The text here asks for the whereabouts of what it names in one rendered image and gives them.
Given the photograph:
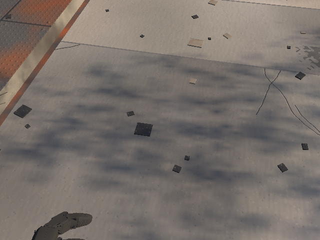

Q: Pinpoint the robot left hand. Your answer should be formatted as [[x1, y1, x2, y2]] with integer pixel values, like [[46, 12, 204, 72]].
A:
[[32, 211, 93, 240]]

